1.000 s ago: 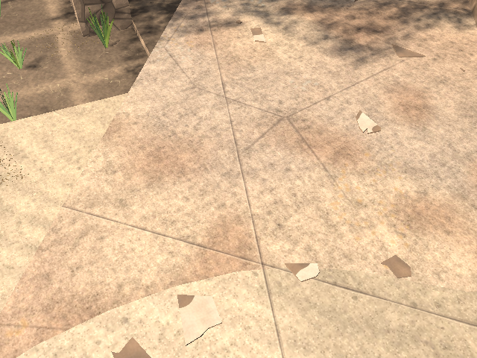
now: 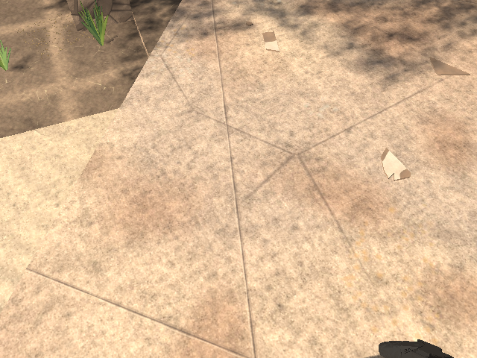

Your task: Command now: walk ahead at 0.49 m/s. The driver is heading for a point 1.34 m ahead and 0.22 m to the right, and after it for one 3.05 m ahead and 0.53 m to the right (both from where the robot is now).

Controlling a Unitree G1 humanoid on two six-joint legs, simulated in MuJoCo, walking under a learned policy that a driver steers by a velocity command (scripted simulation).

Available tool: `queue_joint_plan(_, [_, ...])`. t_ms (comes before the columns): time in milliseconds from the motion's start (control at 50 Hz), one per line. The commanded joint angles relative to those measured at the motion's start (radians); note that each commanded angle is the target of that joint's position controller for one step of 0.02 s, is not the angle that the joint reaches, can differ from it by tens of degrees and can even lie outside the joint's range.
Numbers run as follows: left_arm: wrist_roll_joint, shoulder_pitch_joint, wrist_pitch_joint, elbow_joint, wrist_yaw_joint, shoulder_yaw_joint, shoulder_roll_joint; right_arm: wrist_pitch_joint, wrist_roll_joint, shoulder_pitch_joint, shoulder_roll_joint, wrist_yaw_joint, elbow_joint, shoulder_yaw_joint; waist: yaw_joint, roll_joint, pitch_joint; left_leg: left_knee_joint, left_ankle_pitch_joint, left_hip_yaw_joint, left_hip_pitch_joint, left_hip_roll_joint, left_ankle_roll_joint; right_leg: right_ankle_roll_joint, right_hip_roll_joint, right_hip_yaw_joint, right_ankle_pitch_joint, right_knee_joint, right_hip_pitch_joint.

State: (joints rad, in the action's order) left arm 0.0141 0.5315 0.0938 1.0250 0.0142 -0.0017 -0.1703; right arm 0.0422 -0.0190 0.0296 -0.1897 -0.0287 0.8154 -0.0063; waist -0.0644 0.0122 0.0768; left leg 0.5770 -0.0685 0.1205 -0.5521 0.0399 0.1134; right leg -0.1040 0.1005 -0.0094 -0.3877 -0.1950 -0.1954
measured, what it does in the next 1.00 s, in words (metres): walks ahead: left foot, then right foot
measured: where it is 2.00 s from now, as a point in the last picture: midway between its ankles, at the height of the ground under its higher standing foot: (281, 158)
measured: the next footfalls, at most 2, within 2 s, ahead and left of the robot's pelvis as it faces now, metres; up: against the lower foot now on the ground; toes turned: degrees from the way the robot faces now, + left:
left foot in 0.04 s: +0.19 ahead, +0.06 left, +0.00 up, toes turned +3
right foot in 0.60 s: +0.50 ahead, -0.11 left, +0.00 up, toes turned -3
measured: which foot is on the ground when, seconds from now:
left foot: up 0.00-0.02, down 0.04-0.62, up 0.64-1.00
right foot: down 0.00-0.04, up 0.06-0.58, down 0.60-1.00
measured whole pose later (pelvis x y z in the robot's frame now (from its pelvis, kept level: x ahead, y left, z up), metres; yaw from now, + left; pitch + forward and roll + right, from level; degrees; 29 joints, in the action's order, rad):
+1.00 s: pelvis +0.54 -0.05 +0.02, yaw +1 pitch +0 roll -1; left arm 0.01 0.48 0.10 1.07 0.00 -0.02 -0.17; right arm 0.04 -0.02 -0.07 -0.20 -0.03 0.91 -0.03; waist -0.05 0.04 0.04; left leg 0.71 -0.01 0.04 -0.63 -0.09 0.04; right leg -0.09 0.09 0.08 -0.23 -0.18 -0.05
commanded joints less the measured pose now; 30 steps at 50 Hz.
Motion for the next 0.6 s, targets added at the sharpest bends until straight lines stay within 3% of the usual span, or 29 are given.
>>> queue_joint_plan(20, [0.004,-0.049,0.001,-0.037,0.011,-0.038,-0.19,0.019,0.0,-0.355,-0.153,0.03,0.073,-0.056,0.221,-0.096,-0.16,-0.093,-0.015,-0.026,0.446,0.034,0.065,-0.001,-0.264,-0.031,1.22,-0.474,0.144])
queue_joint_plan(40, [0.0,-0.059,0.003,-0.06,0.003,-0.028,-0.163,0.022,-0.023,-0.499,-0.212,0.043,0.102,-0.076,0.268,-0.023,-0.254,-0.108,-0.155,-0.208,0.668,-0.138,0.116,-0.008,-0.216,-0.007,0.889,-0.748,0.323])
queue_joint_plan(60, [-0.017,0.076,-0.003,-0.067,-0.009,-0.008,-0.034,0.022,-0.046,-0.505,-0.275,0.039,0.1,-0.09,0.16,0.188,-0.332,-0.145,-0.184,-0.703,0.903,-0.435,0.269,0.024,-0.03,0.036,-0.076,-1.148,0.694])
queue_joint_plan(80, [0.002,0.03,-0.007,-0.057,-0.006,-0.035,-0.148,0.016,0.005,-0.456,-0.223,0.023,0.103,-0.086,0.172,0.051,-0.295,-0.294,-0.344,-0.842,0.82,-0.421,0.293,-0.001,-0.03,-0.059,-0.086,-1.227,0.806])
queue_joint_plan(100, [0.004,-0.071,-0.002,-0.096,-0.01,-0.041,-0.163,0.018,0.017,-0.335,-0.176,0.019,0.085,-0.074,0.12,0.032,-0.122,-0.354,-0.398,-0.68,0.655,-0.391,0.254,-0.009,-0.094,-0.062,0.028,-1.172,0.848])
queue_joint_plan(120, [0.008,-0.126,0.001,-0.105,-0.015,-0.042,-0.157,0.027,0.014,-0.286,-0.123,0.014,0.082,-0.063,0.101,-0.014,-0.045,-0.398,-0.31,-0.586,0.522,-0.349,0.221,-0.009,-0.123,-0.054,0.079,-1.116,0.813])
queue_joint_plan(140, [0.012,-0.136,-0.006,-0.102,-0.018,-0.042,-0.139,0.037,0.007,-0.282,-0.094,0.015,0.093,-0.053,0.068,-0.032,-0.012,-0.415,-0.206,-0.501,0.438,-0.307,0.185,-0.002,-0.149,-0.056,0.098,-1.068,0.765])
queue_joint_plan(180, [0.024,-0.104,-0.031,-0.092,-0.031,-0.034,-0.087,0.055,0.007,-0.319,-0.068,0.021,0.13,-0.04,0.026,-0.008,-0.017,-0.441,-0.074,-0.381,0.351,-0.253,0.145,0.023,-0.173,-0.044,0.111,-0.992,0.68])
queue_joint_plan(220, [0.026,-0.139,-0.044,-0.105,-0.039,-0.033,-0.076,0.07,0.012,-0.37,-0.094,0.021,0.16,-0.044,0.02,0.006,-0.008,-0.46,0.01,-0.314,0.334,-0.232,0.14,0.041,-0.189,-0.017,0.142,-0.937,0.704])
queue_joint_plan(260, [0.025,-0.24,-0.051,-0.139,-0.043,-0.034,-0.087,0.071,0.012,-0.407,-0.116,0.02,0.175,-0.046,0.034,0.016,0.018,-0.487,0.029,-0.271,0.344,-0.214,0.127,0.058,-0.212,0.007,0.223,-0.862,0.78])
queue_joint_plan(360, [0.01,-0.456,-0.051,-0.202,-0.046,-0.027,-0.084,0.066,0.015,-0.511,-0.111,0.022,0.204,-0.036,0.097,0.035,0.029,-0.472,0.196,-0.199,0.439,-0.178,0.068,0.081,-0.201,0.059,0.397,-0.608,0.838])
queue_joint_plan(440, [0.006,-0.575,-0.049,-0.234,-0.044,-0.021,-0.083,0.062,0.005,-0.586,-0.113,0.032,0.23,-0.03,0.138,0.052,0.031,-0.431,0.289,-0.191,0.574,-0.2,0.068,0.072,-0.167,0.081,0.409,-0.475,0.85])
queue_joint_plan(500, [0.007,-0.625,-0.04,-0.258,-0.043,-0.023,-0.094,0.056,-0.006,-0.603,-0.126,0.043,0.246,-0.032,0.138,0.059,0.039,-0.378,0.38,-0.199,0.676,-0.245,0.087,0.045,-0.148,0.082,0.326,-0.411,0.851])
queue_joint_plan(540, [0.007,-0.571,-0.031,-0.248,-0.038,-0.03,-0.106,0.055,-0.008,-0.568,-0.139,0.049,0.247,-0.035,0.095,0.066,0.02,-0.297,0.563,-0.179,0.687,-0.255,0.073,0.012,-0.113,0.094,0.244,-0.356,0.739])
queue_joint_plan(560, [0.008,-0.482,-0.025,-0.22,-0.031,-0.04,-0.12,0.054,-0.007,-0.552,-0.148,0.05,0.247,-0.038,0.055,0.073,-0.024,-0.202,0.692,-0.167,0.677,-0.249,0.06,-0.008,-0.079,0.105,0.214,-0.329,0.618])
queue_joint_plan(580, [0.013,-0.319,-0.016,-0.163,-0.022,-0.053,-0.139,0.051,-0.002,-0.532,-0.152,0.047,0.246,-0.038,-0.015,0.051,-0.104,-0.03,0.72,-0.137,0.634,-0.218,0.041,-0.035,-0.052,0.117,0.251,-0.263,0.424])
queue_joint_plan(600, [0.034,-0.137,-0.006,-0.113,-0.01,-0.074,-0.195,0.054,0.007,-0.516,-0.138,0.045,0.226,-0.032,-0.083,0.02,-0.212,0.202,0.498,-0.115,0.447,-0.184,0.024,-0.08,-0.166,-0.002,0.23,-0.265,0.149])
